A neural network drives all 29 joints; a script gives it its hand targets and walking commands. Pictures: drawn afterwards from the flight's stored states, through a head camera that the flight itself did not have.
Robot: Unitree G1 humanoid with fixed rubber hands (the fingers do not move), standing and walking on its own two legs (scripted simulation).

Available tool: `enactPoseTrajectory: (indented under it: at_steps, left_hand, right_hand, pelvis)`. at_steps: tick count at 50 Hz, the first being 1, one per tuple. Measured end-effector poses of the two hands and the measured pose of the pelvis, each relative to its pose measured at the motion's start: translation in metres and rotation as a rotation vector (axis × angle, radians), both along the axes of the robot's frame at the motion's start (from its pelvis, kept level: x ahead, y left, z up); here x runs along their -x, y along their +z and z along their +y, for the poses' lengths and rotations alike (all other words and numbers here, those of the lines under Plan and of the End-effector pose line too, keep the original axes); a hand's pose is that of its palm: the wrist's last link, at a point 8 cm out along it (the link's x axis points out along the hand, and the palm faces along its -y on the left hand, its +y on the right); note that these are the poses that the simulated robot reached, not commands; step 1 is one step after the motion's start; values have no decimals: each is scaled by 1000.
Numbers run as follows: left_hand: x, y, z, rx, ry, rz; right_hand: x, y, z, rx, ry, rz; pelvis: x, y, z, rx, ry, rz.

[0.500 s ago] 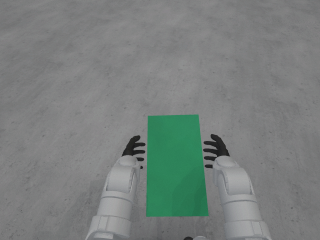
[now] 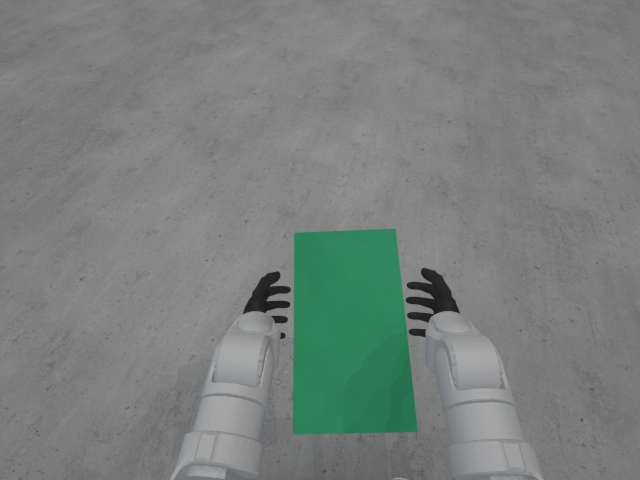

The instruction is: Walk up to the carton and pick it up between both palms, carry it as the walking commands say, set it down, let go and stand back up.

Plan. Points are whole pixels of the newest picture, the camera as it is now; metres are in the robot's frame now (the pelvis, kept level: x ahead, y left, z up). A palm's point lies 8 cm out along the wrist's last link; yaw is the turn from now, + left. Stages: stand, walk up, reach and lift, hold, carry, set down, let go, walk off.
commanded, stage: carry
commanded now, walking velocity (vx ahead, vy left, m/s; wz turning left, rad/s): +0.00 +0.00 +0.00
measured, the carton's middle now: (347, 338) +0.36 -0.01 -0.12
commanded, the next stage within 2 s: hold in 0.10 s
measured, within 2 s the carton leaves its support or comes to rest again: neither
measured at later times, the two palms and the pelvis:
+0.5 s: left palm (240, 307) +0.30 +0.13 +0.07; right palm (426, 276) +0.34 -0.10 +0.09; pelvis +0.01 -0.02 +0.00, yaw +17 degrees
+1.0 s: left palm (213, 311) +0.31 +0.17 +0.05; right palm (395, 280) +0.35 -0.06 +0.06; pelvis +0.04 +0.01 +0.02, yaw +15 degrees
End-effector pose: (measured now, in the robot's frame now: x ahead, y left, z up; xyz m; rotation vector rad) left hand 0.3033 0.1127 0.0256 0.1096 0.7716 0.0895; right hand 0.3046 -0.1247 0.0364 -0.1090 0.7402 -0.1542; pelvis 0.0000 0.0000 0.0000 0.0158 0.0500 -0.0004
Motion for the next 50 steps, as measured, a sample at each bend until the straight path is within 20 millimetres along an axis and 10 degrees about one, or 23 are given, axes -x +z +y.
enactPoseTrajectory:
  at_steps: [11, 28, 50]
  left_hand:
    - [8, -2, 7, -35, -2, 6]
    - [-1, 49, 12, -13, 210, -73]
    - [-6, 20, 54, -3, 153, 0]
  right_hand:
    - [4, -1, 6, -50, 13, -5]
    - [-39, 57, 24, -139, 29, -128]
    - [-48, 25, 60, -69, 120, -35]
  pelvis:
    - [2, 4, 2, 32, 94, -102]
    - [-20, 6, -23, 22, 310, -217]
    - [-39, 17, 12, 20, 268, -164]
